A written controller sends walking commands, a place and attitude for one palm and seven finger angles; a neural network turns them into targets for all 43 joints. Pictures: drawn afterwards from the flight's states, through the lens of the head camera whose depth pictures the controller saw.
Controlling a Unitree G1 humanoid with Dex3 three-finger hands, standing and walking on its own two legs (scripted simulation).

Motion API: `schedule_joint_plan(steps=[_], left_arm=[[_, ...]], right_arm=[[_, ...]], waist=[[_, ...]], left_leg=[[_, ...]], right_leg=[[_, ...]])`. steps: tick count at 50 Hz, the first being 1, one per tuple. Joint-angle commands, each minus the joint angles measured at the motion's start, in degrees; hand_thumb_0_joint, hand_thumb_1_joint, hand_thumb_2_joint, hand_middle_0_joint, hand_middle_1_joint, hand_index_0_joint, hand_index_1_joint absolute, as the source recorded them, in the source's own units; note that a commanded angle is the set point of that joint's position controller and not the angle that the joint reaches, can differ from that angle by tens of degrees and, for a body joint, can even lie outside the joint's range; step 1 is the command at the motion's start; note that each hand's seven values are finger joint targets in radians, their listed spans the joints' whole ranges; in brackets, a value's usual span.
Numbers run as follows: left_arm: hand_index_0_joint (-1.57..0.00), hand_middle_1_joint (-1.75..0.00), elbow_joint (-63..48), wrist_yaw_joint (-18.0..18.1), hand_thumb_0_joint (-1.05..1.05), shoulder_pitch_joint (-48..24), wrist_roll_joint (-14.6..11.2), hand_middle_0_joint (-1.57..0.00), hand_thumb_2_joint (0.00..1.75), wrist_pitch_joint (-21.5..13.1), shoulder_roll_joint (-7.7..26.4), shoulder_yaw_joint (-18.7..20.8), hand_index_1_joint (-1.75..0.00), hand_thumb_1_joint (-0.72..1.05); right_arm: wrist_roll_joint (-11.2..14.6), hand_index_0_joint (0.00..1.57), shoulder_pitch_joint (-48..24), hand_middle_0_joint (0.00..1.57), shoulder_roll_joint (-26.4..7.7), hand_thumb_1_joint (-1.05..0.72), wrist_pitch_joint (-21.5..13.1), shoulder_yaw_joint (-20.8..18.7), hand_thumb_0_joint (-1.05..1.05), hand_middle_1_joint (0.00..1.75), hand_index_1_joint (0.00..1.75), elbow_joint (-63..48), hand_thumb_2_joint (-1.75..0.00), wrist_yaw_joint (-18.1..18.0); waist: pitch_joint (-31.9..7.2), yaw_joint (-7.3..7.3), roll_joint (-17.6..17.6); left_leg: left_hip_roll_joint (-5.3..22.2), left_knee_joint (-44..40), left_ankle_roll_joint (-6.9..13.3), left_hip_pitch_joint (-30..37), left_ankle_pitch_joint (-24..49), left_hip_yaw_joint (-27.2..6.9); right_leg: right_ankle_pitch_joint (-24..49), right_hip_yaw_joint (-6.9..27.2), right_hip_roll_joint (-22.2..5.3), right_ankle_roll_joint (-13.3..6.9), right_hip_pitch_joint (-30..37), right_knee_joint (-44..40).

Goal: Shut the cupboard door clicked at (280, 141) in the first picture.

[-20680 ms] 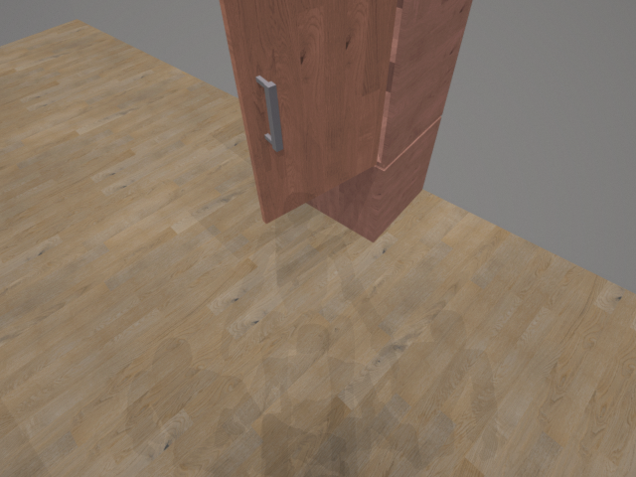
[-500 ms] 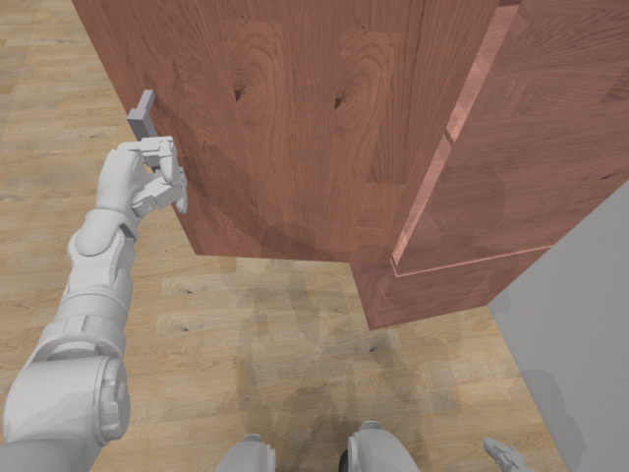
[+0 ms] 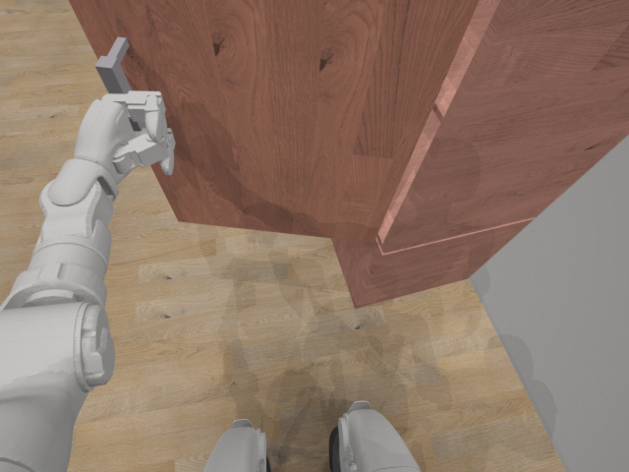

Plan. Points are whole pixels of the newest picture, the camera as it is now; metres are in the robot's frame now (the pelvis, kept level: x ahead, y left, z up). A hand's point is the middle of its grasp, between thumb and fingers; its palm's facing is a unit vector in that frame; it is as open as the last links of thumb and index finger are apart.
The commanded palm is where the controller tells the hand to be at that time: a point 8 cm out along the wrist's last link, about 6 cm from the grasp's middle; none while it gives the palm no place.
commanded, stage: push the door shut along its arc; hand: left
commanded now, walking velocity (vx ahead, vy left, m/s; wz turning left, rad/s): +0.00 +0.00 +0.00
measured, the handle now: (136, 105) +0.57 +0.20 +0.08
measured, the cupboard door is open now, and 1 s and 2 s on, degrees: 69 58 49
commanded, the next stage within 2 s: pull the fist back off the door in 1.06 s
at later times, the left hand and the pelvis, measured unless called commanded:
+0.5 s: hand (209, 101) +0.56 +0.10 +0.09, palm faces -0.36 -0.93 -0.03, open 3.0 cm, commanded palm +0.57 +0.15 +0.09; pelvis +0.01 +0.00 -0.02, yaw -3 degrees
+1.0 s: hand (218, 86) +0.59 +0.09 +0.10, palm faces -0.42 -0.91 -0.01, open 3.2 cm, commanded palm +0.62 +0.10 +0.09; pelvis +0.00 +0.00 -0.03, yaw -2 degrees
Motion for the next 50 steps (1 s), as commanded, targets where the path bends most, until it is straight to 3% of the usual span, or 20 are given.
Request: schedule_joint_plan(steps=[1,7,8,10,11,15,17,18,22,25,26,29,31,34,37,41,44,46,47,50], left_arm=[[-1.3,-1.5,-11.2,-1.2,0.0,-34.9,0.0,-1.3,0.9,-3.3,9.4,0.3,-1.5,0.9],[-1.3,-1.5,-9.2,-1.6,0.0,-40.7,1.1,-1.3,0.9,-2.1,8.2,-1.8,-1.5,0.9],[-1.3,-1.5,-8.6,-1.6,0.0,-40.9,1.2,-1.3,0.9,-1.8,11.2,0.7,-1.5,0.9],[-1.3,-1.5,-6.9,-1.4,0.0,-41.1,1.4,-1.3,0.9,-0.8,13.2,2.3,-1.5,0.9],[-1.3,-1.5,-7.1,-1.6,0.0,-42.1,1.5,-1.3,0.9,-0.8,14.3,2.9,-1.5,0.9],[-1.3,-1.5,-6.3,-1.3,0.0,-43.0,3.6,-1.3,0.9,0.0,17.7,4.6,-1.5,0.9],[-1.3,-1.5,-5.4,-1.6,0.0,-41.3,3.7,-1.3,0.9,0.5,17.3,4.9,-1.5,0.9],[-1.3,-1.5,-6.5,-1.7,0.0,-42.7,3.8,-1.3,0.9,0.5,19.2,5.9,-1.5,0.9],[-1.3,-1.5,-5.1,-2.4,0.0,-39.9,4.5,-1.3,0.9,1.9,20.3,6.9,-1.5,0.9],[-1.3,-1.5,-4.3,-2.7,0.0,-43.7,5.0,-1.3,0.9,2.9,17.7,4.0,-1.5,0.9],[-1.3,-1.5,-4.3,-2.9,0.0,-45.1,4.3,-1.3,0.9,3.0,17.1,3.6,-1.5,0.9],[-1.3,-1.5,-3.5,-3.5,0.0,-47.1,4.5,-1.3,0.9,3.5,19.2,4.3,-1.5,0.9],[-1.3,-1.5,-4.9,-4.3,0.0,-49.7,4.0,-1.3,0.9,3.3,16.6,2.1,-1.5,0.9],[-1.3,-1.5,-3.1,-4.8,0.0,-51.5,4.1,-1.3,0.9,3.8,17.2,1.8,-1.5,0.9],[-1.3,-1.5,-4.6,-5.2,0.0,-53.7,3.8,-1.3,0.9,3.8,16.9,1.4,-1.5,0.9],[-1.3,-1.5,-2.2,-4.9,0.0,-56.0,3.9,-1.3,0.9,4.8,14.3,-0.6,-1.5,0.9],[-1.3,-1.5,-0.8,-4.6,0.0,-57.5,4.8,-1.3,0.9,5.5,15.9,-0.1,-1.5,0.9],[-1.3,-1.5,-1.9,-4.4,0.0,-59.0,4.9,-1.3,0.9,5.4,13.4,-1.7,-1.5,0.9],[-1.3,-1.5,-2.0,-4.4,0.0,-60.2,5.2,-1.3,0.9,5.3,13.9,-1.8,-1.5,0.9],[-1.3,-1.5,-0.2,-4.5,0.0,-60.7,5.6,-1.3,0.9,6.2,13.5,-2.2,-1.5,0.9]], right_arm=[[-0.4,0.2,8.3,0.2,-10.2,-0.9,-2.0,-2.9,0.0,0.3,0.3,-2.9,-0.9,-0.8],[-0.8,0.2,9.4,0.2,-10.4,-0.9,-2.5,-2.7,0.0,0.3,0.3,-2.2,-0.9,-0.6],[-0.9,0.2,10.1,0.2,-10.8,-0.9,-2.5,-2.8,0.0,0.3,0.3,-2.1,-0.9,-0.6],[-0.9,0.2,10.5,0.2,-10.7,-0.9,-2.4,-2.5,0.0,0.3,0.3,-2.6,-0.9,-0.6],[-0.9,0.2,10.8,0.2,-10.7,-0.9,-2.5,-2.4,0.0,0.3,0.3,-2.6,-0.9,-0.7],[-1.4,0.2,12.0,0.2,-10.7,-0.9,-2.3,-2.4,0.0,0.3,0.3,-3.1,-0.9,-0.5],[-1.6,0.2,12.4,0.2,-10.7,-0.9,-2.0,-2.3,0.0,0.3,0.3,-3.6,-0.9,-0.2],[-1.7,0.2,12.8,0.2,-10.7,-0.9,-1.8,-2.4,0.0,0.3,0.3,-3.6,-0.9,-0.3],[-1.7,0.2,13.6,0.2,-10.7,-0.9,-1.0,-2.5,0.0,0.3,0.3,-4.4,-0.9,-0.2],[-1.7,0.2,14.3,0.2,-10.6,-0.9,-0.6,-2.7,0.0,0.3,0.3,-3.7,-0.9,-0.3],[-1.6,0.2,14.4,0.2,-10.4,-0.9,-0.7,-2.5,0.0,0.3,0.3,-3.5,-0.9,-0.5],[-1.8,0.2,15.1,0.2,-10.8,-0.9,-0.7,-2.6,0.0,0.3,0.3,-2.7,-0.9,-0.9],[-1.9,0.2,15.1,0.2,-10.4,-0.9,-1.1,-2.6,0.0,0.3,0.3,-2.2,-0.9,-1.1],[-2.2,0.2,15.1,0.2,-10.8,-0.9,-1.5,-2.4,0.0,0.3,0.3,-1.1,-0.9,-1.3],[-2.4,0.2,15.0,0.2,-10.8,-0.9,-2.0,-2.5,0.0,0.3,0.3,-0.6,-0.9,-1.4],[-2.5,0.2,14.8,0.2,-10.7,-0.9,-2.5,-2.2,0.0,0.3,0.3,0.4,-0.9,-1.5],[-2.6,0.2,14.6,0.2,-11.1,-0.9,-2.7,-2.1,0.0,0.3,0.3,0.7,-0.9,-1.5],[-2.7,0.2,14.6,0.2,-10.9,-0.9,-3.0,-2.2,0.0,0.3,0.3,1.1,-0.9,-1.5],[-2.8,0.2,14.6,0.2,-11.1,-0.9,-3.0,-2.3,0.0,0.3,0.3,1.4,-0.9,-1.4],[-3.0,0.2,14.4,0.2,-11.2,-0.9,-3.2,-2.2,0.0,0.3,0.3,1.7,-0.9,-1.4]], waist=[[-24.7,-4.97,6.4],[-26.2,-6.78,8.8],[-27.1,-6.4,8.2],[-27.8,-6.59,6.0],[-28.6,-6.56,7.7],[-30.5,-6.48,8.1],[-32.5,-5.97,8.2],[-33.2,-6.18,9.1],[-33.9,-5.51,8.3],[-30.0,-7.76,6.2],[-29.4,-8.3,7.2],[-30.1,-8.88,6.3],[-31.4,-9.48,9.9],[-30.8,-10.23,10.0],[-33.6,-10.46,11.8],[-30.4,-11.89,12.2],[-31.0,-12.33,12.0],[-31.8,-12.64,13.9],[-32.7,-12.72,15.2],[-32.2,-13.38,14.1]], left_leg=[[0.5,-7.8,0.5,17.7,13.8,-4.6],[0.8,-6.2,0.4,19.4,14.6,-5.3],[1.0,-6.1,0.2,19.2,15.5,-5.6],[0.7,-5.2,0.8,15.5,15.1,-4.7],[0.7,-4.7,0.8,15.6,16.0,-4.7],[0.9,-3.3,0.8,14.2,17.8,-4.3],[0.9,-2.8,0.6,15.5,20.8,-4.4],[1.1,-2.5,0.6,15.3,21.3,-4.3],[0.9,-1.9,0.6,14.2,23.5,-3.4],[1.1,-1.8,1.0,12.2,20.7,-3.3],[0.9,-1.6,1.1,12.4,21.0,-3.1],[1.1,-1.3,1.2,11.8,20.6,-3.2],[0.9,-0.8,1.1,14.7,22.6,-3.4],[1.2,-0.3,1.0,14.9,21.4,-4.0],[1.3,0.6,0.9,16.7,23.4,-4.1],[1.3,1.2,1.1,15.7,22.5,-4.4],[1.3,2.2,1.2,13.8,21.4,-4.2],[1.5,2.6,1.1,16.4,23.3,-4.8],[1.7,2.7,0.8,17.4,23.8,-5.2],[1.5,3.4,0.9,16.1,22.6,-5.1]], right_leg=[[6.1,2.1,2.0,-1.5,6.7,-6.2],[5.5,1.6,2.2,-1.5,2.2,-5.2],[5.9,1.4,2.3,-1.7,2.6,-4.7],[6.3,1.9,2.4,-1.4,5.0,-4.7],[6.9,1.8,2.5,-1.6,4.8,-4.1],[8.5,2.1,2.7,-1.4,5.8,-3.3],[10.8,1.8,3.1,-1.5,6.1,-2.6],[11.5,1.9,3.0,-1.4,6.5,-2.3],[15.0,2.1,3.3,-1.2,8.8,-2.2],[13.5,2.1,3.5,-0.8,7.1,-3.0],[13.8,1.9,3.7,-1.0,6.6,-3.0],[13.9,2.0,3.7,-0.9,7.3,-3.2],[14.8,1.7,3.7,-1.3,5.5,-2.7],[12.7,1.4,3.7,-1.2,3.1,-2.9],[14.2,1.2,3.8,-1.4,2.8,-2.1],[12.6,0.5,4.0,-1.5,-0.3,-1.8],[12.0,0.6,4.0,-1.4,-0.7,-1.2],[12.0,-0.1,4.1,-1.8,-3.2,-0.4],[11.8,-0.1,4.0,-1.6,-3.9,-0.2],[11.0,-0.4,4.2,-1.6,-4.7,0.1]])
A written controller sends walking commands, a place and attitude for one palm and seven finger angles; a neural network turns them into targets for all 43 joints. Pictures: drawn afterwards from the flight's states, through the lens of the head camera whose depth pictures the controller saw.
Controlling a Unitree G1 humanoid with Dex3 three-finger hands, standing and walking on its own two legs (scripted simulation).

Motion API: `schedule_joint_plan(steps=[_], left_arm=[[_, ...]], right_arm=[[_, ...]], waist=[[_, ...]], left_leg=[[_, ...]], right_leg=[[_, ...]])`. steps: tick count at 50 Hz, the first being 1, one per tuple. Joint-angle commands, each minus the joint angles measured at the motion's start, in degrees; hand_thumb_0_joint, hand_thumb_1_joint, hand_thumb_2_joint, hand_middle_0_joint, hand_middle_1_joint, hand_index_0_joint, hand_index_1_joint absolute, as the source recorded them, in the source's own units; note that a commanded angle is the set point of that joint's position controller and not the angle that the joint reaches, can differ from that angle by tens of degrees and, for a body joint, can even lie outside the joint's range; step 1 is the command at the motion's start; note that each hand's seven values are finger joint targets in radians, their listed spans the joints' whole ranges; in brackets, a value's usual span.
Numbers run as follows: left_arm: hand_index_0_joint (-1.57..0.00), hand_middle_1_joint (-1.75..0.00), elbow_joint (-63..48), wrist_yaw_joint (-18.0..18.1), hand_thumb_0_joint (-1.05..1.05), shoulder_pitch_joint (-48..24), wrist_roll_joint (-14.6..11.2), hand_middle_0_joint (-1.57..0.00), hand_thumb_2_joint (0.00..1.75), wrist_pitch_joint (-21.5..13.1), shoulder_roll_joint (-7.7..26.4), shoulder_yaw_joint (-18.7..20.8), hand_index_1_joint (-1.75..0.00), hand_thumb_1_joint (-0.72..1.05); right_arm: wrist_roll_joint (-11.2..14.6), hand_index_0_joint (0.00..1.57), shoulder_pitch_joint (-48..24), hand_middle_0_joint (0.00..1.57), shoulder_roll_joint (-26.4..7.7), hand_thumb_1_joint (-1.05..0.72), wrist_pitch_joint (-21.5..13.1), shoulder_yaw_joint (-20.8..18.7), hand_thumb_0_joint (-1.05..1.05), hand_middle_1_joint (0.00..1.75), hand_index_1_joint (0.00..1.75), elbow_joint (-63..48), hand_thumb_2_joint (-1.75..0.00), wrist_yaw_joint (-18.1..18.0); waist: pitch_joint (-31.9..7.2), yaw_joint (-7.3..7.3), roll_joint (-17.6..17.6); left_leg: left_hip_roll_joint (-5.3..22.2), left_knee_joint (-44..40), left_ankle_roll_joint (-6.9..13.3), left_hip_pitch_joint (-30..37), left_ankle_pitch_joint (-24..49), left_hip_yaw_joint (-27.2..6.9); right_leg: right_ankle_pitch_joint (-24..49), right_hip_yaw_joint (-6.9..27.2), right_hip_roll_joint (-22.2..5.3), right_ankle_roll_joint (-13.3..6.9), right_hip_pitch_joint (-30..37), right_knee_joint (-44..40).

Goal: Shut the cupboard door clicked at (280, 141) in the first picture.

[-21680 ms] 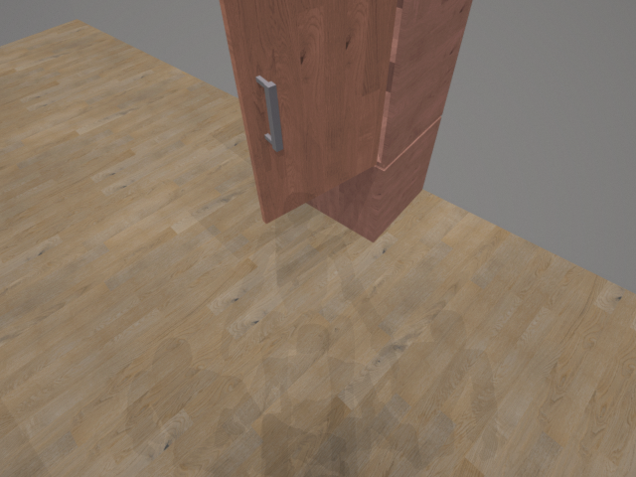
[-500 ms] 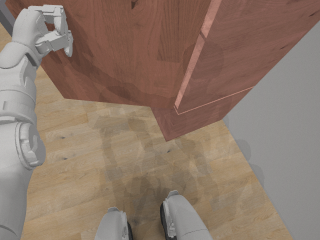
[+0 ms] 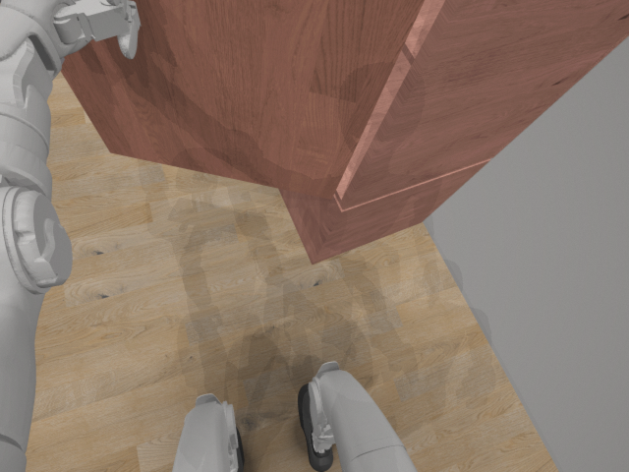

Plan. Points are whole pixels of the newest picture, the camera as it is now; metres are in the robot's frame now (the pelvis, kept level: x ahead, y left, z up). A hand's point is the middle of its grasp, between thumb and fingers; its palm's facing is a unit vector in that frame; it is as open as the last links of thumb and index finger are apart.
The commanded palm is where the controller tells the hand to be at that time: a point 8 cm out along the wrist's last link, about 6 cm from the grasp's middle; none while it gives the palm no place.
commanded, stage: push the door shut along its arc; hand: left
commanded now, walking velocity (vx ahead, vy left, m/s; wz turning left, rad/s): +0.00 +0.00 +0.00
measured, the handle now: out of the picture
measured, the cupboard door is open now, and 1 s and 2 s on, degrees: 58 49 49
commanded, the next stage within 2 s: pull the fist back off the door in 0.06 s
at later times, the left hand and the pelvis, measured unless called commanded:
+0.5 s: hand (162, 8) +0.62 +0.08 +0.10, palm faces +0.02 -1.00 -0.09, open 2.9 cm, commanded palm +0.59 +0.11 +0.12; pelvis +0.00 +0.00 +0.00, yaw -1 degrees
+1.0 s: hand (148, 73) +0.52 +0.09 +0.11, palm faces +0.00 -1.00 -0.01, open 3.1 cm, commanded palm +0.51 +0.13 +0.12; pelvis +0.03 +0.00 +0.04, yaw +1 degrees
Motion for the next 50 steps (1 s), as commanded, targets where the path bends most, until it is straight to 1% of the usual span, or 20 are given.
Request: schedule_joint_plan(steps=[1,8,9,10,13,16,18,20,21,25,27,29,32,36,39,41,46,48,49,50], left_arm=[[-1.3,-1.5,-12.5,-0.2,0.0,-35.0,-1.0,-1.3,0.9,-3.4,3.8,0.3,-1.5,0.9],[-1.3,-1.5,-10.6,0.5,0.0,-38.4,0.4,-1.3,0.9,-2.0,0.6,-2.5,-1.5,0.9],[-1.3,-1.5,-11.2,12.4,0.0,-39.6,-2.7,-1.3,0.9,-0.9,5.0,10.7,-1.5,0.9],[-1.3,-1.5,-8.3,18.4,0.0,-36.9,-1.0,-1.3,0.9,-0.1,1.7,8.4,-1.5,0.9],[-1.3,-1.5,-9.6,29.0,0.0,-35.2,1.2,-1.3,0.9,-1.1,-1.2,10.3,-1.5,0.9],[-1.3,-1.5,-15.0,37.4,0.0,-34.2,8.6,-1.3,0.9,-6.8,0.7,9.8,-1.5,0.9],[-1.3,-1.5,-15.9,38.0,0.0,-32.4,12.6,-1.3,0.9,-8.9,1.0,7.2,-1.5,0.9],[-1.3,-1.5,-14.5,36.2,0.0,-30.0,13.1,-1.3,0.9,-8.8,1.5,6.5,-1.5,0.9],[-1.3,-1.5,-15.0,34.9,0.0,-29.9,12.4,-1.3,0.9,-8.6,4.0,8.3,-1.5,0.9],[-1.3,-1.5,-16.1,30.5,0.0,-27.2,6.5,-1.3,0.9,-6.5,1.9,9.0,-1.5,0.9],[-1.3,-1.5,-19.2,30.1,0.0,-25.5,4.2,-1.3,0.9,-8.2,2.8,11.3,-1.5,0.9],[-1.3,-1.5,-19.2,30.6,0.0,-20.7,2.8,-1.3,0.9,-10.3,0.4,11.3,-1.5,0.9],[-1.3,-1.5,-19.9,31.6,0.0,-13.0,3.9,-1.3,0.9,-13.9,-1.0,10.9,-1.5,0.9],[-1.3,-1.5,-16.8,30.6,0.0,-1.6,3.9,-1.3,0.9,-13.8,-8.2,6.5,-1.5,0.9],[-1.3,-1.5,-18.8,29.1,0.0,-0.5,1.7,-1.3,0.9,-12.9,-11.1,4.8,-1.5,0.9],[-1.3,-1.5,-23.0,28.8,0.0,-2.0,-0.3,-1.3,0.9,-14.3,-11.7,5.1,-1.5,0.9],[-1.3,-1.5,-39.4,29.7,0.0,-1.4,-1.6,-1.3,0.9,-21.6,-15.8,0.8,-1.5,0.9],[-1.3,-1.5,-39.0,30.2,0.0,1.6,-0.7,-1.3,0.9,-21.9,-18.7,-1.6,-1.5,0.9],[-1.3,-1.5,-35.4,30.5,0.0,2.3,-0.2,-1.3,0.9,-21.1,-20.9,-3.4,-1.5,0.9],[-1.3,-1.5,-32.4,31.0,0.0,1.0,0.5,-1.3,0.9,-20.2,-19.4,-2.4,-1.5,0.9]], right_arm=[[-0.3,0.2,13.9,0.2,-11.6,-0.9,-1.0,-3.5,0.0,0.3,0.3,0.5,-0.9,-1.0],[-0.4,0.2,13.9,0.2,-11.6,-0.9,-1.6,-3.4,0.0,0.3,0.3,1.8,-0.9,-0.9],[-2.0,0.2,18.6,0.2,-10.4,-0.9,-1.8,-2.3,0.0,0.3,0.3,-1.1,-0.9,-0.1],[-2.3,0.2,18.1,0.2,-10.0,-0.9,-1.8,-2.0,0.0,0.3,0.3,-1.3,-0.9,1.1],[-4.1,0.2,19.9,0.2,-9.9,-0.9,-1.0,-2.8,0.0,0.3,0.3,-2.3,-0.9,3.4],[-6.0,0.2,21.1,0.2,-9.5,-0.9,-0.3,-3.4,0.0,0.3,0.3,-3.3,-0.9,6.1],[-6.1,0.2,21.7,0.2,-9.7,-0.9,1.0,-3.9,0.0,0.3,0.3,-3.0,-0.9,7.4],[-5.2,0.2,22.0,0.2,-10.0,-0.9,2.2,-4.4,0.0,0.3,0.3,-3.0,-0.9,7.7],[-5.0,0.2,22.3,0.2,-10.4,-0.9,2.8,-4.4,0.0,0.3,0.3,-3.3,-0.9,7.4],[-3.2,0.2,21.1,0.2,-9.7,-0.9,3.7,-4.4,0.0,0.3,0.3,-4.7,-0.9,6.4],[-3.1,0.2,21.0,0.2,-9.5,-0.9,3.6,-4.4,0.0,0.3,0.3,-5.0,-0.9,5.9],[-3.2,0.2,20.5,0.2,-8.9,-0.9,3.2,-4.5,0.0,0.3,0.3,-4.9,-0.9,5.9],[-3.3,0.2,20.4,0.2,-8.4,-0.9,3.2,-4.9,0.0,0.3,0.3,-4.6,-0.9,6.3],[-2.7,0.2,19.7,0.2,-8.3,-0.9,4.1,-5.9,0.0,0.3,0.3,-4.8,-0.9,6.8],[-1.9,0.2,18.1,0.2,-8.2,-0.9,4.9,-6.4,0.0,0.3,0.3,-5.4,-0.9,6.3],[-1.7,0.2,17.0,0.2,-8.0,-0.9,4.9,-6.6,0.0,0.3,0.3,-5.7,-0.9,5.8],[-1.6,0.2,13.4,0.2,-7.2,-0.9,3.8,-7.5,0.0,0.3,0.3,-5.8,-0.9,5.5],[-1.5,0.2,12.3,0.2,-6.8,-0.9,3.7,-7.7,0.0,0.3,0.3,-4.7,-0.9,5.7],[-1.3,0.2,11.7,0.2,-6.7,-0.9,3.9,-7.7,0.0,0.3,0.3,-4.2,-0.9,5.7],[-1.2,0.2,11.7,0.2,-7.0,-0.9,4.3,-7.8,0.0,0.3,0.3,-3.5,-0.9,5.4]], waist=[[-33.1,-5.71,13.3],[-32.9,-7.54,15.4],[-32.5,-5.36,17.1],[-31.2,-5.82,16.3],[-33.1,-5.72,11.9],[-39.7,-4.04,15.2],[-40.6,-3.61,16.5],[-39.4,-3.85,13.6],[-40.2,-3.35,13.2],[-39.3,-1.96,10.7],[-39.9,-0.77,9.4],[-37.5,-0.04,7.1],[-35.1,1.96,6.9],[-29.4,2.99,2.6],[-27.8,2.99,0.4],[-28.2,3.58,1.4],[-37.7,5.64,8.6],[-36.3,5.59,7.7],[-32.4,4.53,5.3],[-29.4,3.96,3.0]], left_leg=[[-0.4,-5.6,1.1,29.6,26.5,-3.8],[-0.1,-4.8,1.0,30.3,25.4,-4.7],[0.9,-6.5,0.1,25.8,22.8,-6.5],[0.9,-7.1,-0.2,24.1,21.1,-6.6],[0.9,-7.2,-0.4,23.7,22.7,-7.2],[0.5,-5.6,-1.1,26.9,28.7,-6.6],[0.5,-6.0,-1.5,28.9,30.8,-6.0],[0.2,-7.7,-0.8,27.5,28.4,-5.0],[0.0,-8.6,-0.6,27.3,28.2,-4.9],[-0.9,-11.8,0.0,24.9,24.0,-3.2],[-0.8,-12.9,0.0,26.4,25.3,-2.8],[-1.0,-13.3,0.1,25.2,25.4,-1.8],[-1.1,-14.1,-0.2,25.9,27.9,-0.8],[-1.6,-15.8,0.1,24.7,27.8,0.8],[-2.0,-16.8,0.1,24.7,26.3,1.5],[-2.2,-17.2,0.1,26.6,26.4,1.6],[-1.4,-15.9,-1.1,40.1,38.2,0.0],[-0.9,-15.8,-1.4,41.6,40.2,-0.5],[-0.9,-16.1,-1.2,39.5,37.7,-0.3],[-1.1,-16.5,-1.0,36.6,33.7,-0.1]], right_leg=[[13.0,0.7,2.5,-1.7,7.6,-5.9],[11.0,-0.4,2.7,-1.6,2.6,-4.7],[10.2,0.4,1.9,-1.5,3.4,-5.4],[9.4,0.6,1.8,-1.3,3.7,-5.3],[10.4,0.3,1.4,-0.4,5.2,-4.9],[13.4,0.8,1.2,-0.4,6.9,-3.5],[14.6,0.9,1.1,-0.6,8.2,-4.1],[15.2,1.2,1.4,-0.6,12.7,-5.9],[16.1,1.5,1.5,-0.7,15.4,-6.4],[17.2,2.4,1.7,-0.4,23.2,-9.5],[19.0,2.5,1.7,-0.3,25.4,-10.2],[20.4,2.9,1.7,-0.2,27.1,-11.1],[23.6,3.0,1.5,-0.4,28.6,-10.9],[25.7,3.2,1.5,-0.5,31.4,-12.6],[26.0,3.5,1.3,-0.3,32.9,-13.8],[26.2,3.6,1.2,-0.3,33.5,-14.0],[30.6,2.8,1.0,-0.5,31.5,-11.6],[30.1,2.3,1.0,-0.3,29.9,-11.6],[28.5,2.2,0.9,-0.1,28.7,-12.2],[26.9,2.3,0.8,0.0,28.8,-12.4]])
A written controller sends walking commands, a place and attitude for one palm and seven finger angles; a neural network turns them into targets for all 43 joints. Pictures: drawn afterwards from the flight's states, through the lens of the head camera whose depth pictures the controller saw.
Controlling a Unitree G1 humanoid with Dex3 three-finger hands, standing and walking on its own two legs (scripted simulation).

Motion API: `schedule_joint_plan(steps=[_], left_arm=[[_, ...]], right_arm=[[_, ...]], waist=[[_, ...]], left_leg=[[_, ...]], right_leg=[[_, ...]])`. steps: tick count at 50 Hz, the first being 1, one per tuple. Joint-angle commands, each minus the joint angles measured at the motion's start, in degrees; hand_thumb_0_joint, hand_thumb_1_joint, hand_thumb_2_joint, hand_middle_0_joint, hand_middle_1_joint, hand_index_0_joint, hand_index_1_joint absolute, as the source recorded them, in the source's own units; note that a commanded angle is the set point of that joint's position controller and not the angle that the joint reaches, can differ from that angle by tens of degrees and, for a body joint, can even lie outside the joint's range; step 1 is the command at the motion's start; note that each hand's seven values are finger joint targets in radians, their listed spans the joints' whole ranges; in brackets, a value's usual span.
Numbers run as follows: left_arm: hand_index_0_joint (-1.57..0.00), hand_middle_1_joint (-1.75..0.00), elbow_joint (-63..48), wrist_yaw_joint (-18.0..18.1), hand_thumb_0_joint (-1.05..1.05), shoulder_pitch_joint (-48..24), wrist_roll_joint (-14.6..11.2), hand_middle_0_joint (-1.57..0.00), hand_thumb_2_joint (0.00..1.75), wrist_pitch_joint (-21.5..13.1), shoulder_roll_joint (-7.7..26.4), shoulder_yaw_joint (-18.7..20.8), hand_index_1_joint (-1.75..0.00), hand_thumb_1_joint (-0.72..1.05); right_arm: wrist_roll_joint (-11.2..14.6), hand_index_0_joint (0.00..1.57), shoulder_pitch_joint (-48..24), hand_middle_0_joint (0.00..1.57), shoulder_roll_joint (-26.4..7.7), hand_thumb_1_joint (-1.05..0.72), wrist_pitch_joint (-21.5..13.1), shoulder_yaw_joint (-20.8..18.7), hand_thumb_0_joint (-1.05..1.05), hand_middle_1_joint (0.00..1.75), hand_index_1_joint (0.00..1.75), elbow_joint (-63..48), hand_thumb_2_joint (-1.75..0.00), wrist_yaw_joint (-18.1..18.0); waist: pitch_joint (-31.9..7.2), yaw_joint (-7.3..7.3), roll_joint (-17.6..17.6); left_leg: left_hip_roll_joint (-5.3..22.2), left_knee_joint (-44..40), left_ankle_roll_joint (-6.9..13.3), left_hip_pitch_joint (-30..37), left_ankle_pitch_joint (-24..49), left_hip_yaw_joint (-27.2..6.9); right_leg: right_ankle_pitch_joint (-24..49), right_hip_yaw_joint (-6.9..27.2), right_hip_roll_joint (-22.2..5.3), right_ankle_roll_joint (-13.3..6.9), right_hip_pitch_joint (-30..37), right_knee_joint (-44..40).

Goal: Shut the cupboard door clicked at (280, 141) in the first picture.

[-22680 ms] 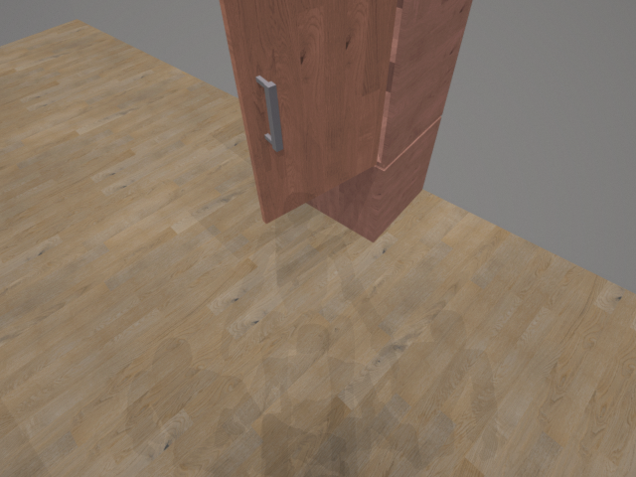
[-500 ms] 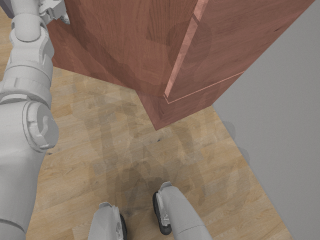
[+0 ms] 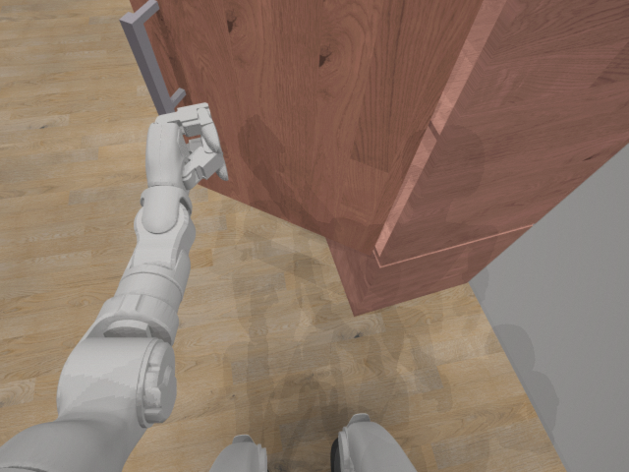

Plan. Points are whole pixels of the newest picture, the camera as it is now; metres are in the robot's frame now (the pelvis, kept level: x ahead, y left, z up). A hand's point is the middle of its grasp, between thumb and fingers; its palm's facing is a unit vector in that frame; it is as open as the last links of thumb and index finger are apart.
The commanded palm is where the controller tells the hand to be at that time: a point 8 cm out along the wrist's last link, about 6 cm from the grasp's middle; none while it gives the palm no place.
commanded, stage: pull the fist back off the door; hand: left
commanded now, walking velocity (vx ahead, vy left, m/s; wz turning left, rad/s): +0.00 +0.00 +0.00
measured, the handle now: (158, 64) +0.66 +0.18 +0.07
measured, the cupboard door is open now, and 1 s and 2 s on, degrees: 49 49 49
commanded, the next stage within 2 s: draw the hand back to the body in 0.04 s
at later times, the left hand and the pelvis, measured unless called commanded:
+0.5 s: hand (168, 188) +0.41 +0.13 +0.11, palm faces +0.02 -1.00 -0.02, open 3.1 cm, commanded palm +0.38 +0.17 +0.13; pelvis -0.01 +0.00 +0.03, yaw -1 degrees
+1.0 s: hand out of the picture +0.27 +0.22 +0.18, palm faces +0.27 -0.93 -0.26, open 3.6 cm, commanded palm +0.23 +0.25 +0.20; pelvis +0.00 +0.00 +0.07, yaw +2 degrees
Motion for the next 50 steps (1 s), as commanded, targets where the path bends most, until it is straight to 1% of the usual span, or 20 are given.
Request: schedule_joint_plan(steps=[1,3,5,6,8,10,11,13,16,20,22,25,27,30,33,34,39,41,45,50], left_arm=[[-1.3,-1.5,-9.2,1.2,0.0,-32.5,2.0,-1.3,0.9,-3.7,5.4,-3.1,-1.5,0.9],[-1.3,-1.5,-3.2,2.1,0.0,-33.5,2.4,-1.3,0.9,-1.3,4.3,-3.3,-1.5,0.9],[-1.3,-1.5,-0.4,2.9,0.0,-34.2,1.9,-1.3,0.9,-0.1,8.8,0.8,-1.5,0.9],[-1.3,-1.5,-1.3,3.3,0.0,-35.1,1.5,-1.3,0.9,-0.6,10.8,2.8,-1.5,0.9],[-1.3,-1.5,-2.2,3.3,0.0,-36.6,1.0,-1.3,0.9,-2.0,9.3,2.1,-1.5,0.9],[-1.3,-1.5,-5.6,2.4,0.0,-30.8,0.7,-1.3,0.9,-4.0,12.5,5.1,-1.5,0.9],[-1.3,-1.5,-6.7,1.9,0.0,-27.1,0.6,-1.3,0.9,-4.8,15.0,7.3,-1.5,0.9],[-1.3,-1.5,-10.5,0.0,0.0,-21.3,0.8,-1.3,0.9,-4.8,14.1,5.5,-1.5,0.9],[-1.3,-1.5,-14.5,-2.6,0.0,-11.0,-0.3,-1.3,0.9,-1.1,14.0,5.0,-1.5,0.9],[-1.3,-1.5,-27.2,-5.1,0.0,-7.8,-6.1,-1.3,0.9,3.7,9.2,1.9,-1.5,0.9],[-1.3,-1.5,-31.7,-5.7,0.0,-8.5,-7.5,-1.3,0.9,4.1,9.4,1.1,-1.5,0.9],[-1.3,-1.5,-36.1,-6.1,0.0,-4.9,-6.9,-1.3,0.9,3.7,7.6,-1.7,-1.5,0.9],[-1.3,-1.5,-37.3,-6.5,0.0,0.4,-6.2,-1.3,0.9,4.2,8.8,-1.4,-1.5,0.9],[-1.24,-1.44,-37.4,-8.0,0.0,9.3,-7.0,-1.24,0.9,7.2,9.4,-0.8,-1.44,0.9],[-1.16,-1.35,-44.1,-9.6,0.0,15.3,-8.9,-1.16,0.9,10.3,10.1,0.0,-1.35,0.9],[-1.13,-1.32,-51.2,-5.2,0.0,17.2,-3.7,-1.13,0.9,10.5,13.1,-2.0,-1.32,0.9],[-1.0,-1.17,-61.8,1.0,0.0,26.9,-2.1,-1.0,0.9,15.3,12.9,-1.1,-1.17,0.9],[-0.94,-1.11,-65.1,1.8,0.0,29.6,-1.6,-0.94,0.9,16.5,13.2,-1.0,-1.11,0.9],[-0.83,-0.99,-70.3,2.7,0.0,33.2,-0.7,-0.83,0.9,18.2,10.4,-3.1,-0.99,0.9],[-0.69,-0.84,-77.3,3.4,0.0,42.3,-0.2,-0.69,0.9,19.4,10.6,-2.0,-0.84,0.9]], right_arm=[[0.3,0.2,10.5,0.2,-7.6,-0.9,-0.2,-2.5,0.0,0.3,0.3,0.4,-0.9,-0.9],[0.6,0.2,9.2,0.2,-7.5,-0.9,0.3,-2.2,0.0,0.3,0.3,0.4,-0.9,-1.2],[0.6,0.2,8.3,0.2,-8.0,-0.9,0.4,-1.6,0.0,0.3,0.3,-0.2,-0.9,-1.8],[0.5,0.2,7.9,0.2,-8.1,-0.9,0.3,-1.4,0.0,0.3,0.3,-0.6,-0.9,-2.2],[0.2,0.2,6.5,0.2,-7.5,-0.9,-0.4,-0.9,0.0,0.3,0.3,-1.1,-0.9,-2.2],[0.1,0.2,5.9,0.2,-7.5,-0.9,-0.8,-0.9,0.0,0.3,0.3,-2.7,-0.9,-2.0],[0.2,0.2,6.1,0.2,-7.7,-0.9,-0.7,-0.9,0.0,0.3,0.3,-3.5,-0.9,-2.1],[0.7,0.2,5.4,0.2,-7.1,-0.9,-0.3,-0.9,0.0,0.3,0.3,-5.0,-0.9,-2.0],[2.1,0.2,5.2,0.2,-7.3,-0.9,0.5,-1.1,0.0,0.3,0.3,-7.4,-0.9,-2.3],[4.2,0.2,1.9,0.2,-7.0,-0.9,0.2,-1.2,0.0,0.3,0.3,-9.2,-0.9,-3.6],[4.6,0.2,0.6,0.2,-6.9,-0.9,-0.7,-0.8,0.0,0.3,0.3,-8.7,-0.9,-4.7],[4.6,0.2,-1.1,0.2,-6.3,-0.9,-2.4,-0.5,0.0,0.3,0.3,-7.9,-0.9,-5.3],[4.7,0.2,-2.5,0.2,-6.0,-0.9,-3.1,-0.1,0.0,0.3,0.3,-7.8,-0.9,-5.4],[5.1,0.2,-5.0,0.2,-6.1,-0.9,-3.7,0.3,0.0,0.3,0.3,-8.7,-0.9,-5.4],[5.8,0.2,-8.6,0.2,-5.9,-0.9,-4.2,0.7,0.0,0.3,0.3,-11.0,-0.9,-5.8],[5.7,0.2,-11.5,0.2,-4.2,-0.9,-3.0,0.2,0.0,0.3,0.3,-12.0,-0.9,-6.9],[5.2,0.2,-15.2,0.2,-3.6,-0.9,-2.5,1.4,0.0,0.3,0.3,-12.1,-0.9,-9.2],[4.9,0.2,-15.6,0.2,-3.5,-0.9,-2.7,1.6,0.0,0.3,0.3,-11.7,-0.9,-9.7],[4.4,0.2,-16.7,0.2,-2.9,-0.9,-3.7,2.5,0.0,0.3,0.3,-11.0,-0.9,-9.9],[3.6,0.2,-17.3,0.2,-2.9,-0.9,-5.1,3.0,0.0,0.3,0.3,-10.8,-0.9,-9.3]], waist=[[-24.6,-4.44,2.7],[-20.5,-5.37,-0.6],[-19.9,-4.75,-3.2],[-21.3,-4.05,-1.5],[-24.8,-3.72,0.5],[-30.3,-0.21,1.9],[-32.9,1.11,0.8],[-34.4,2.57,1.2],[-31.0,3.98,-2.5],[-24.5,3.44,-6.7],[-20.5,3.15,-5.3],[-16.1,3.28,-2.6],[-13.8,4.44,1.4],[-10.6,6.22,0.0],[-11.0,7.94,-0.9],[-12.7,8.58,-2.9],[-5.8,8.63,-2.5],[-5.1,8.61,-3.0],[-2.1,8.5,2.8],[-0.6,9.35,2.1]], left_leg=[[-0.5,-4.7,-0.4,18.4,30.0,-2.1],[-1.1,-5.6,0.0,14.2,23.3,-1.7],[-1.9,-6.2,0.3,9.4,18.0,-1.3],[-2.0,-6.4,0.3,10.2,18.2,-1.3],[-2.2,-5.5,0.2,11.4,19.7,-1.4],[-2.1,-5.8,-0.2,14.0,22.8,-1.0],[-2.0,-6.1,-0.2,15.3,25.4,-1.2],[-1.8,-7.2,-0.2,16.1,27.4,-0.2],[-1.8,-10.6,0.2,15.0,26.1,0.8],[-1.6,-15.1,0.9,17.3,20.5,1.7],[-1.5,-17.1,0.9,19.3,18.4,1.4],[-1.4,-19.1,1.0,22.5,16.1,1.0],[-1.4,-20.5,0.8,24.0,15.1,0.8],[-1.5,-22.8,0.7,23.8,13.1,0.8],[-1.6,-24.6,0.7,25.4,14.1,0.8],[-1.9,-26.9,0.8,28.2,15.6,1.0],[-1.1,-31.0,1.0,33.3,19.2,0.6],[-0.9,-32.2,1.2,35.8,21.8,0.5],[-0.9,-35.1,0.5,41.0,23.5,0.2],[-0.4,-37.6,-0.1,43.7,28.4,-0.8]], right_leg=[[25.2,0.2,1.1,-0.2,13.2,-3.4],[21.7,0.3,1.1,0.0,12.8,-4.6],[19.1,1.2,0.8,-0.1,15.7,-5.1],[19.2,1.3,0.7,-0.3,16.0,-4.8],[20.1,1.6,0.4,-0.3,15.8,-3.8],[22.4,1.8,0.5,-0.6,19.6,-3.1],[24.7,1.7,0.6,-0.8,21.9,-2.6],[27.6,2.1,0.6,-0.6,25.5,-3.3],[28.7,2.1,1.0,-0.6,31.4,-6.4],[25.3,1.9,1.4,0.0,34.9,-12.3],[22.2,1.6,1.3,0.0,34.1,-14.1],[18.2,1.3,1.3,-0.1,31.7,-16.0],[15.8,1.1,0.9,-0.5,31.1,-16.7],[13.1,1.1,0.5,-0.7,32.9,-18.4],[14.1,1.2,0.0,-0.8,36.8,-19.4],[12.4,3.6,-1.4,-0.8,41.0,-22.3],[16.0,2.5,-1.5,-0.6,43.4,-26.3],[18.3,2.1,-1.4,-0.6,45.1,-27.6],[18.7,1.3,-1.0,-0.8,45.2,-29.9],[21.1,0.1,-0.7,-0.9,48.2,-31.5]])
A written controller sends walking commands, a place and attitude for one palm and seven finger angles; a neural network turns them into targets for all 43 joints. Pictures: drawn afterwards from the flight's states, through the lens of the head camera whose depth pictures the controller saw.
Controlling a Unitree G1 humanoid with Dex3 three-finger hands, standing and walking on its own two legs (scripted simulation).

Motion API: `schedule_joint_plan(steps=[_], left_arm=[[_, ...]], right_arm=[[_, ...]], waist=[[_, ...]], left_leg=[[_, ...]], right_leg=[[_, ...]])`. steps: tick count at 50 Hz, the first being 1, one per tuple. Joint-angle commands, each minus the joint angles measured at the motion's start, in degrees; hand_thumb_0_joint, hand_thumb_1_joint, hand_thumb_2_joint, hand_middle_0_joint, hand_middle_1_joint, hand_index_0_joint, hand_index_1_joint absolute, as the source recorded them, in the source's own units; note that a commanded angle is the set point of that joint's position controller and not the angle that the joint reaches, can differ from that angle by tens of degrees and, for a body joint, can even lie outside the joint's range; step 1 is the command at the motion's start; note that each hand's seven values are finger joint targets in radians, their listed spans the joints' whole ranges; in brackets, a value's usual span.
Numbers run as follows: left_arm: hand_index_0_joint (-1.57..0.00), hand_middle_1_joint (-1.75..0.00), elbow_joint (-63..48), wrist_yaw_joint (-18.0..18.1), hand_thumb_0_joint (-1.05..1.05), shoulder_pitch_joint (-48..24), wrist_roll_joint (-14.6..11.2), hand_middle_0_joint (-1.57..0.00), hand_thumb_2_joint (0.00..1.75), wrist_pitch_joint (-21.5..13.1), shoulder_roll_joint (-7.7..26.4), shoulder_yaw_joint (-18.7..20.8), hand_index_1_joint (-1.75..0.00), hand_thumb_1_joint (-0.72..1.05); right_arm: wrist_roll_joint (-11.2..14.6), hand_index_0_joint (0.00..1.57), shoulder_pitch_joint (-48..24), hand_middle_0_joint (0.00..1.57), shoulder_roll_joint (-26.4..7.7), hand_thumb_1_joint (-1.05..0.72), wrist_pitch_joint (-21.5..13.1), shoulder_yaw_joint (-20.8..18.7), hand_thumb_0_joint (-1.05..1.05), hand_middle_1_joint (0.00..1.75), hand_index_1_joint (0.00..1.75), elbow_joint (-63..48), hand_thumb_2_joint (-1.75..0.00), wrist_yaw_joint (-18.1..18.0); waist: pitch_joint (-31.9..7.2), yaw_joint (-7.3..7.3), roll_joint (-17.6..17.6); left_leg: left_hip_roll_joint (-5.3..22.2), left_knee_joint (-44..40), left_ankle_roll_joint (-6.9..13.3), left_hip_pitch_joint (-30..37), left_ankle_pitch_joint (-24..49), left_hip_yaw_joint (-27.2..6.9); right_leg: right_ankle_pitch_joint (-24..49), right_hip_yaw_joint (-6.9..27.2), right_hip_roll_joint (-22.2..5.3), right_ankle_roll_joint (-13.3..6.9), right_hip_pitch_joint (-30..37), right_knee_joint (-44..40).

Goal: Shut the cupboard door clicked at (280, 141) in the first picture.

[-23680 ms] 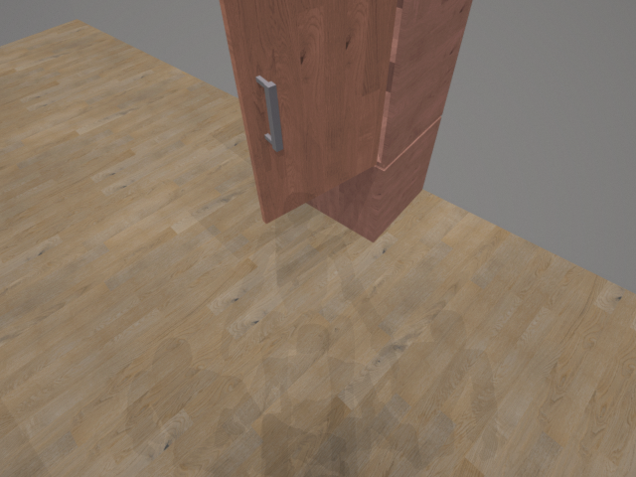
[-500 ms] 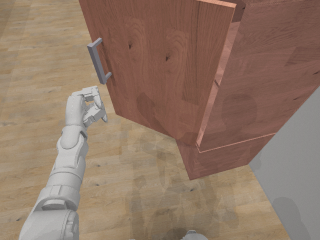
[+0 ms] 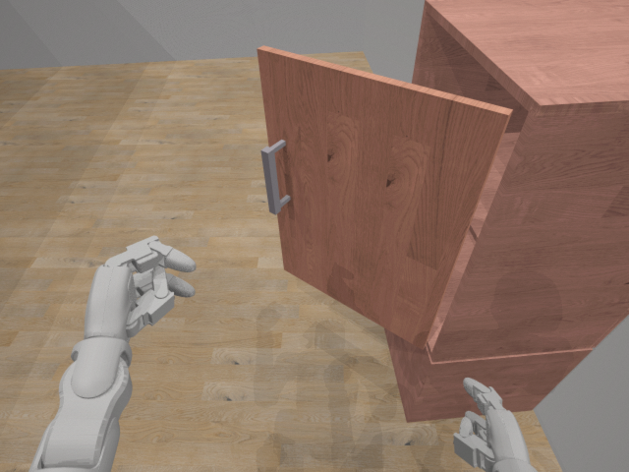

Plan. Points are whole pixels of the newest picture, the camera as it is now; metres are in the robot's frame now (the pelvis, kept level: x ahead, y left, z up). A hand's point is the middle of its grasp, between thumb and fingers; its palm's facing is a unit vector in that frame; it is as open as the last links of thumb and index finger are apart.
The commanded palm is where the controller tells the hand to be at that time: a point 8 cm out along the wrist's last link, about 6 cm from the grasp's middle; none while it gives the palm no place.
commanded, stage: draw the hand back to the body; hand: left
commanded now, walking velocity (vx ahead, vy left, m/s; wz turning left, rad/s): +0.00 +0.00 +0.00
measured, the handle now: (277, 178) +0.66 +0.16 +0.01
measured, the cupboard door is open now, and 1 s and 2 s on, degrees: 49 49 49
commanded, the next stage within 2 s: step back with the hand held close in 0.74 s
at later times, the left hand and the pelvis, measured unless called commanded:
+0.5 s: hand (49, 334) +0.19 +0.28 +0.16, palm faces +0.48 -0.76 -0.44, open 7.0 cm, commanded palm +0.15 +0.30 +0.18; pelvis +0.01 +0.00 +0.00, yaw +0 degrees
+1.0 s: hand (69, 328) +0.20 +0.27 +0.16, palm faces +0.44 -0.78 -0.45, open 7.4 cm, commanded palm +0.14 +0.30 +0.18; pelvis +0.00 +0.00 +0.00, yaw +0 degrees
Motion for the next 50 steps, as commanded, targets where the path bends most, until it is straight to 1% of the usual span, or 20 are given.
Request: schedule_joint_plan(steps=[1,4,6,12,18,19,21,23,26,31,35,38,39,41,43,44,45,47,49,50], left_arm=[[-0.67,-0.81,-18.9,1.1,0.0,-7.6,0.2,-0.67,0.9,-3.2,8.2,5.1,-0.81,0.9],[-0.58,-0.72,-22.5,1.6,0.0,-1.7,0.0,-0.58,0.9,-3.0,10.6,9.7,-0.72,0.9],[-0.53,-0.66,-23.4,1.7,0.0,2.5,-0.1,-0.53,0.9,-2.6,12.7,12.9,-0.66,0.9],[-0.36,-0.48,-30.7,2.2,0.0,9.6,-0.2,-0.36,0.9,-3.1,14.0,17.2,-0.48,0.9],[-0.2,-0.3,-32.9,2.9,0.0,18.1,-0.4,-0.2,0.9,-3.7,16.2,22.6,-0.3,0.9],[-0.2,-0.3,-31.5,2.7,0.0,17.4,-0.2,-0.2,0.9,-3.7,13.5,20.0,-0.3,0.9],[-0.2,-0.3,-30.2,2.6,0.0,15.4,0.1,-0.2,0.9,-3.6,12.3,18.3,-0.3,0.9],[-0.2,-0.3,-29.9,3.0,0.0,12.9,0.3,-0.2,0.9,-3.8,12.6,18.1,-0.3,0.9],[-0.2,-0.3,-29.8,3.4,0.0,13.0,0.4,-0.2,0.9,-4.3,13.9,19.1,-0.3,0.9],[-0.2,-0.3,-33.5,4.0,0.0,14.3,0.5,-0.2,0.9,-5.2,16.5,21.5,-0.3,0.9],[-0.2,-0.3,-33.8,3.9,0.0,15.4,0.6,-0.2,0.9,-5.1,15.3,21.2,-0.3,0.9],[-0.2,-0.3,-31.5,3.4,0.0,15.9,0.3,-0.2,0.9,-4.9,14.4,20.8,-0.3,0.9],[-0.2,-0.3,-31.0,3.3,0.0,16.1,0.2,-0.2,0.9,-4.9,14.4,21.2,-0.3,0.9],[-0.2,-0.3,-28.3,3.0,0.0,17.5,0.0,-0.2,0.9,-4.6,13.9,20.9,-0.3,0.9],[-0.2,-0.3,-29.7,2.8,0.0,16.6,-0.2,-0.2,0.9,-4.8,13.6,20.5,-0.3,0.9],[-0.2,-0.3,-32.0,3.4,0.0,10.6,0.1,-0.2,0.9,-7.2,19.1,25.9,-0.3,0.9],[-0.2,-0.3,-27.8,3.3,0.0,16.0,0.1,-0.2,0.9,-7.8,15.6,23.1,-0.3,0.9],[-0.2,-0.3,-29.3,3.3,0.0,18.0,0.7,-0.2,0.9,-8.4,14.8,21.7,-0.3,0.9],[-0.2,-0.3,-30.7,3.8,0.0,20.0,0.6,-0.2,0.9,-9.2,15.6,22.3,-0.3,0.9],[-0.2,-0.3,-32.2,4.1,0.0,20.7,0.6,-0.2,0.9,-9.3,15.8,22.4,-0.3,0.9]], right_arm=[[-1.1,0.2,-3.7,0.2,-6.1,-0.9,-3.8,-1.8,0.0,0.3,0.3,-6.9,-0.9,-0.2],[-1.6,0.2,-4.2,0.2,-5.6,-0.9,-3.8,-1.7,0.0,0.3,0.3,-7.0,-0.9,0.1],[-1.9,0.2,-4.5,0.2,-5.7,-0.9,-3.6,-1.8,0.0,0.3,0.3,-6.7,-0.9,0.2],[-2.0,0.2,-5.1,0.2,-5.1,-0.9,-4.8,-2.1,0.0,0.3,0.3,-6.6,-0.9,0.6],[-1.8,0.2,-4.8,0.2,-5.5,-0.9,-6.3,-3.0,0.0,0.3,0.3,-5.9,-0.9,0.6],[-1.7,0.2,-4.8,0.2,-5.5,-0.9,-6.4,-2.9,0.0,0.3,0.3,-5.3,-0.9,0.6],[-1.7,0.2,-4.4,0.2,-6.2,-0.9,-6.8,-3.2,0.0,0.3,0.3,-4.8,-0.9,0.4],[-1.8,0.2,-4.0,0.2,-6.6,-0.9,-7.1,-3.4,0.0,0.3,0.3,-4.4,-0.9,0.1],[-1.9,0.2,-4.1,0.2,-6.8,-0.9,-7.7,-3.6,0.0,0.3,0.3,-4.1,-0.9,-0.3],[-2.0,0.2,-4.8,0.2,-6.2,-0.9,-8.7,-3.4,0.0,0.3,0.3,-4.3,-0.9,-0.5],[-2.0,0.2,-4.7,0.2,-5.5,-0.9,-9.1,-3.0,0.0,0.3,0.3,-4.1,-0.9,-0.3],[-1.9,0.2,-4.6,0.2,-5.5,-0.9,-8.9,-3.0,0.0,0.3,0.3,-4.0,-0.9,0.0],[-2.0,0.2,-4.4,0.2,-5.6,-0.9,-8.8,-3.2,0.0,0.3,0.3,-4.1,-0.9,0.0],[-1.9,0.2,-4.5,0.2,-5.8,-0.9,-8.4,-3.4,0.0,0.3,0.3,-4.0,-0.9,0.0],[-1.8,0.2,-4.5,0.2,-5.7,-0.9,-8.2,-3.6,0.0,0.3,0.3,-4.4,-0.9,0.1],[-1.2,0.2,-4.4,0.2,-8.0,-0.9,-6.9,-4.4,0.0,0.3,0.3,-6.1,-0.9,0.4],[-1.5,0.2,-3.8,0.2,-7.3,-0.9,-6.2,-4.5,0.0,0.3,0.3,-5.0,-0.9,0.3],[-1.7,0.2,-4.3,0.2,-7.0,-0.9,-5.4,-4.5,0.0,0.3,0.3,-5.1,-0.9,0.5],[-1.7,0.2,-3.7,0.2,-7.1,-0.9,-4.5,-5.0,0.0,0.3,0.3,-5.4,-0.9,0.5],[-1.6,0.2,-3.8,0.2,-7.2,-0.9,-4.1,-5.2,0.0,0.3,0.3,-5.7,-0.9,0.4]], waist=[[-6.7,-1.77,0.5],[-7.6,-0.76,-1.6],[-6.7,-0.15,-1.0],[-6.6,0.55,2.7],[-3.9,1.13,0.4],[-1.3,0.35,-0.3],[1.0,-0.29,-1.0],[0.9,-0.47,0.2],[-1.0,0.05,-1.2],[-5.2,1.14,1.4],[-2.9,0.98,4.2],[0.3,0.72,2.0],[-0.4,0.75,1.5],[1.3,0.76,-1.3],[-0.3,0.56,-0.6],[0.9,-1.88,-0.7],[-0.6,-2.25,-4.3],[-2.5,-2.49,-4.3],[-6.0,-2.68,-4.6],[-7.5,-2.83,-3.2]], left_leg=[[1.7,-7.5,-0.6,1.5,16.9,-0.7],[1.6,-7.6,-0.6,1.4,20.6,-0.6],[1.6,-7.6,-0.8,0.9,21.3,-0.3],[1.6,-7.7,-1.2,1.2,23.4,-0.3],[2.0,-7.9,-1.2,0.1,21.4,-0.1],[2.0,-8.4,-1.2,-0.5,19.7,-0.1],[2.1,-8.9,-0.9,-0.5,16.9,-0.1],[1.9,-9.1,-0.7,-0.3,14.5,-0.3],[1.7,-9.3,-0.3,0.2,12.9,-0.4],[1.2,-8.6,-0.3,0.6,15.3,-0.1],[1.3,-8.4,-0.9,0.1,17.4,0.3],[1.7,-8.9,-1.0,-0.9,16.3,0.2],[1.6,-8.8,-0.8,-0.5,16.3,0.5],[1.9,-9.1,-0.5,-1.1,15.3,0.6],[1.9,-9.0,-0.3,-0.3,14.8,0.9],[2.9,-5.3,0.8,-5.2,9.1,-0.2],[2.4,-3.0,0.9,-4.7,8.0,-0.9],[2.2,-0.9,0.7,-4.3,8.8,-1.0],[2.3,-0.2,0.5,-4.5,11.1,-1.1],[2.5,-0.4,0.3,-4.3,12.7,-1.1]], right_leg=[[11.7,0.1,0.7,-1.4,7.1,-4.6],[15.5,-0.1,0.5,-1.3,10.1,-4.4],[16.0,0.1,0.4,-1.3,10.8,-5.0],[16.2,-0.1,0.1,-1.1,11.6,-5.1],[14.0,-0.4,0.3,-0.8,10.0,-5.3],[12.2,-0.5,0.3,-0.7,8.3,-5.6],[9.5,-0.5,0.2,-0.7,6.3,-6.5],[7.2,-0.4,0.1,-0.7,5.6,-6.4],[6.0,-0.2,0.1,-0.7,6.7,-6.7],[8.8,0.3,-0.1,-0.9,10.0,-5.9],[10.8,0.1,0.1,-1.0,9.2,-5.6],[9.7,0.0,0.2,-0.9,7.8,-6.1],[10.0,0.2,0.2,-0.9,7.8,-6.2],[9.1,0.3,0.3,-0.7,7.3,-7.0],[8.8,0.6,0.0,-0.5,7.4,-6.9],[9.4,7.2,-3.3,-1.3,3.3,-9.5],[8.1,8.2,-5.4,-2.0,2.1,-10.5],[10.1,9.6,-7.5,-3.0,1.3,-10.1],[14.5,8.8,-8.2,-3.3,2.7,-7.8],[17.0,8.4,-8.0,-3.2,3.3,-6.5]])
